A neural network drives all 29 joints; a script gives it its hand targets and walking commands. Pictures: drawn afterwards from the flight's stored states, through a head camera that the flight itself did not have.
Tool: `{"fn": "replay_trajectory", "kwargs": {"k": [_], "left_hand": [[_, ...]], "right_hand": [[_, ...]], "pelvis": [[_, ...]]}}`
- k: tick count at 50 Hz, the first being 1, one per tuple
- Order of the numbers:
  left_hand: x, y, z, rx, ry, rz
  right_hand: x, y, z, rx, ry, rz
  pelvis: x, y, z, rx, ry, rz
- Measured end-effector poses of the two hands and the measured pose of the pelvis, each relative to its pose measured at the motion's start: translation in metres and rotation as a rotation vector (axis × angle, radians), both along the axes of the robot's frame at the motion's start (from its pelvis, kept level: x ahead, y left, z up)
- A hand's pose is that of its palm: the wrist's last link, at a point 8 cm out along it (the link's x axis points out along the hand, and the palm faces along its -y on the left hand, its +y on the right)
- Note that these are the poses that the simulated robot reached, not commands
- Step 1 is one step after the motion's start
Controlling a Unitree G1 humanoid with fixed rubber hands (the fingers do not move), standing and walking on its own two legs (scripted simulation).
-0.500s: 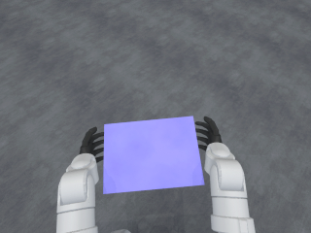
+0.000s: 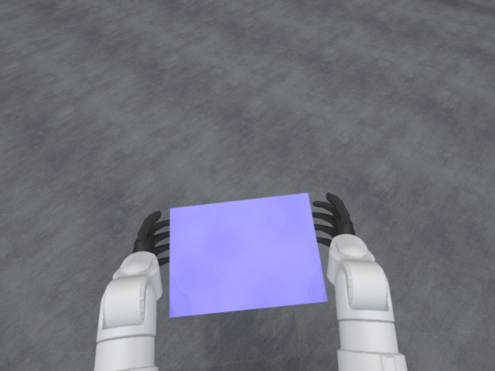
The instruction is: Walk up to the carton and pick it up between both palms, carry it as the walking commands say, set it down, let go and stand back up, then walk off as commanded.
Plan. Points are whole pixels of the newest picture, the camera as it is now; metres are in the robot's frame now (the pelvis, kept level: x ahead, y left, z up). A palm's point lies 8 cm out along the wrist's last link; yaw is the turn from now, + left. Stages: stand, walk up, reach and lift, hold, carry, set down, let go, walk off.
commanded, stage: carry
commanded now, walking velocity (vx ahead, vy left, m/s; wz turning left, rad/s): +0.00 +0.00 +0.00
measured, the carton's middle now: (247, 260) +0.31 -0.01 -0.05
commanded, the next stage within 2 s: none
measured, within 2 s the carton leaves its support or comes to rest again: neither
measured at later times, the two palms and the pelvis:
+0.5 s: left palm (180, 141) +0.57 +0.13 +0.01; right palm (317, 129) +0.58 -0.18 +0.02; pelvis +0.29 -0.03 -0.01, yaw +0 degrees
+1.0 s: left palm (203, 56) +0.98 +0.09 +0.00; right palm (301, 51) +0.97 -0.22 +0.00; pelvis +0.69 -0.05 -0.02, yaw -2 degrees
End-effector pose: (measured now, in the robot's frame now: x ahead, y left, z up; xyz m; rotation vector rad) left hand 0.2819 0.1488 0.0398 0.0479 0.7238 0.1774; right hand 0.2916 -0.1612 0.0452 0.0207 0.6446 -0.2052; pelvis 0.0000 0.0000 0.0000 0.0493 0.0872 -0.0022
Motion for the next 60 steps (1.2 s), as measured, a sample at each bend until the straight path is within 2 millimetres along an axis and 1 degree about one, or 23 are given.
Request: {"fn": "replay_trajectory", "kwargs": {"k": [1,5,11,16,21,23,25,28,30,33,35,38,41,44,46,49,53,56,60], "left_hand": [[0.011,0.0,0.002,-0.001,-0.005,0.004],[0.053,-0.002,-0.001,-0.008,0.001,0.01],[0.124,-0.003,-0.012,-0.034,-0.03,0.007],[0.186,-0.01,-0.016,-0.003,-0.012,-0.029],[0.244,-0.019,-0.031,0.02,0.015,-0.025],[0.267,-0.022,-0.03,0.016,0.017,-0.017],[0.292,-0.022,-0.026,0.0,0.0,0.003],[0.336,-0.022,-0.024,-0.009,-0.042,0.013],[0.365,-0.021,-0.031,-0.016,-0.052,0.012],[0.413,-0.021,-0.047,-0.027,-0.049,0.0],[0.446,-0.023,-0.054,-0.031,-0.048,-0.011],[0.496,-0.032,-0.051,-0.015,-0.024,-0.049],[0.544,-0.038,-0.05,0.003,-0.002,-0.066],[0.592,-0.044,-0.054,0.019,0.017,-0.07],[0.628,-0.05,-0.055,0.022,0.012,-0.064],[0.679,-0.055,-0.045,0.029,-0.009,-0.061],[0.735,-0.048,-0.025,0.011,-0.03,-0.012],[0.775,-0.045,-0.02,-0.012,-0.031,0.01],[0.833,-0.043,-0.019,-0.028,-0.025,-0.004]], "right_hand": [[0.012,-0.001,0.002,0.0,-0.005,0.008],[0.056,-0.002,-0.001,-0.026,0.013,0.032],[0.126,-0.003,-0.001,-0.06,-0.016,0.03],[0.176,-0.01,-0.015,-0.039,0.002,-0.007],[0.234,-0.019,-0.034,-0.014,0.033,0.005],[0.26,-0.022,-0.032,-0.024,0.037,0.014],[0.291,-0.022,-0.024,-0.043,0.022,0.034],[0.338,-0.022,-0.016,-0.057,-0.023,0.052],[0.368,-0.021,-0.021,-0.065,-0.033,0.053],[0.412,-0.021,-0.035,-0.076,-0.029,0.041],[0.439,-0.024,-0.044,-0.074,-0.014,0.031],[0.477,-0.032,-0.049,-0.068,0.016,-0.01],[0.522,-0.038,-0.051,-0.044,0.036,-0.03],[0.569,-0.044,-0.058,-0.026,0.054,-0.034],[0.606,-0.05,-0.06,-0.019,0.048,-0.027],[0.661,-0.055,-0.05,-0.016,0.019,-0.022],[0.731,-0.049,-0.024,-0.032,-0.003,0.025],[0.775,-0.045,-0.012,-0.046,-0.005,0.049],[0.829,-0.044,-0.009,-0.06,0.002,0.032]], "pelvis": [[0.011,-0.002,0.003,-0.001,0.0,0.001],[0.053,-0.007,0.008,-0.006,0.002,0.003],[0.124,-0.007,-0.005,-0.012,0.003,0.0],[0.178,-0.006,-0.009,-0.055,0.042,-0.03],[0.238,-0.016,-0.015,-0.054,0.056,-0.03],[0.264,-0.021,-0.013,-0.042,0.032,-0.02],[0.293,-0.026,-0.01,-0.016,0.017,-0.003],[0.335,-0.028,-0.01,-0.005,0.02,0.007],[0.363,-0.028,-0.014,-0.011,0.024,0.007],[0.411,-0.024,-0.028,-0.028,0.006,-0.003],[0.443,-0.023,-0.033,-0.029,0.002,-0.021],[0.49,-0.022,-0.03,-0.047,0.012,-0.043],[0.534,-0.024,-0.024,-0.052,0.045,-0.054],[0.583,-0.03,-0.024,-0.048,0.055,-0.06],[0.62,-0.037,-0.027,-0.039,0.04,-0.056],[0.672,-0.043,-0.023,-0.05,0.011,-0.046],[0.734,-0.049,-0.005,-0.026,-0.006,-0.006],[0.775,-0.051,0.005,-0.022,0.001,0.004],[0.832,-0.045,0.007,-0.027,-0.007,-0.009]]}}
